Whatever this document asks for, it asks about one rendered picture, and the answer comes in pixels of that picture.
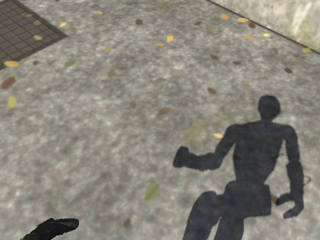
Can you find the robot left hand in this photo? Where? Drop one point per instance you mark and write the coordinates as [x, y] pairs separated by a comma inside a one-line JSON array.
[[52, 228]]

